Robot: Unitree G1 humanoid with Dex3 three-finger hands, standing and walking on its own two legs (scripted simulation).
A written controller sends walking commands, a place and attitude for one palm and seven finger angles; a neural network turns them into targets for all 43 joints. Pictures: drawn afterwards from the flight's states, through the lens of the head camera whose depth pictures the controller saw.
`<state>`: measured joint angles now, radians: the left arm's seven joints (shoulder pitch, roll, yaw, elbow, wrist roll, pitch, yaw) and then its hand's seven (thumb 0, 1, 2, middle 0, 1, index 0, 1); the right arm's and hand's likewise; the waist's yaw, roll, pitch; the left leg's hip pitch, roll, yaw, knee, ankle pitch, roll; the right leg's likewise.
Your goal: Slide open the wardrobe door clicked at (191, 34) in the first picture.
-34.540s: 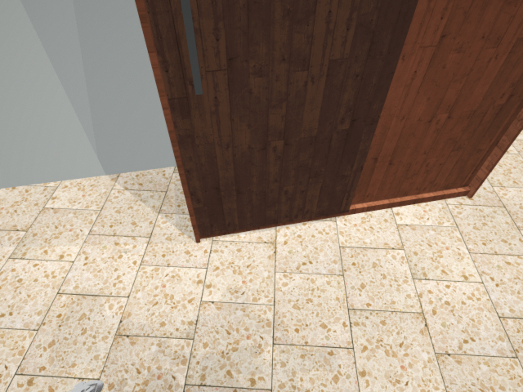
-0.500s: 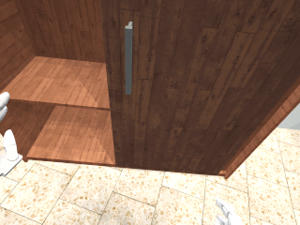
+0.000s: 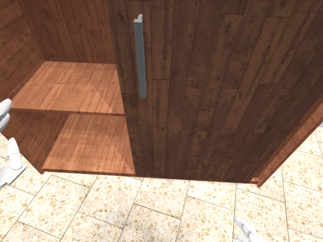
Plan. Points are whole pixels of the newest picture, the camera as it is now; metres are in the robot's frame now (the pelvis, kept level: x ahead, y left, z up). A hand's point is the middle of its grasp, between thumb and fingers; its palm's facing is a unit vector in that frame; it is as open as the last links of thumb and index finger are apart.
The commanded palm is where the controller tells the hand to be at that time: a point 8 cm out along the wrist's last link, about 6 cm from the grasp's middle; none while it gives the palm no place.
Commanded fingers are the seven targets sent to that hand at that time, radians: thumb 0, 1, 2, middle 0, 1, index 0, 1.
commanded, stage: let the arm hang, fingers relaxed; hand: left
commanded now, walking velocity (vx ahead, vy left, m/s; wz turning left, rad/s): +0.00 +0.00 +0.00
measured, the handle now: (141, 60) +0.59 +0.10 +0.15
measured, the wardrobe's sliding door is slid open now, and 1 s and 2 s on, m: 0.63 0.63 0.63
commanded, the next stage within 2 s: look to check the result in 1.08 s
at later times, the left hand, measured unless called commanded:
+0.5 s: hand out of the picture +0.01 +0.20 -0.16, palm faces +0.04 -0.98 -0.22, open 7.1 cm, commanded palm none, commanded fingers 0.00 0.90 0.90 -0.20 -0.30 -0.20 -0.30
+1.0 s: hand out of the picture +0.00 +0.19 -0.16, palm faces +0.03 -0.98 -0.18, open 7.3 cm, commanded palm none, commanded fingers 0.00 0.90 0.90 -0.20 -0.30 -0.20 -0.30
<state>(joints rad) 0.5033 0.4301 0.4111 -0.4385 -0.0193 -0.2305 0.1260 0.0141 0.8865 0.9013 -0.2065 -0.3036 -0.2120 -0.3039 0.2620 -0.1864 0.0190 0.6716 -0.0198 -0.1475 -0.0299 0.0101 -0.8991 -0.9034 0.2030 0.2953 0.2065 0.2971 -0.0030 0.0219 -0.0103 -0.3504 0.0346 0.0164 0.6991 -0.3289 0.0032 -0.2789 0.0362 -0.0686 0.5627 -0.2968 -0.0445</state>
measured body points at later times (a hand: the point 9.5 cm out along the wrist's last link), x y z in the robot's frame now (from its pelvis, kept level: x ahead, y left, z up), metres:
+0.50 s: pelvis +0.01 +0.00 +0.01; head +0.04 +0.01 +0.46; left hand +0.01 +0.25 -0.15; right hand +0.04 -0.23 -0.14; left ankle -0.01 +0.12 -0.73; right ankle +0.00 -0.10 -0.73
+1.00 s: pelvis +0.00 +0.02 +0.01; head +0.02 +0.02 +0.46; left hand +0.00 +0.24 -0.15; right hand -0.01 -0.19 -0.15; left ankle -0.01 +0.12 -0.73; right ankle +0.00 -0.09 -0.73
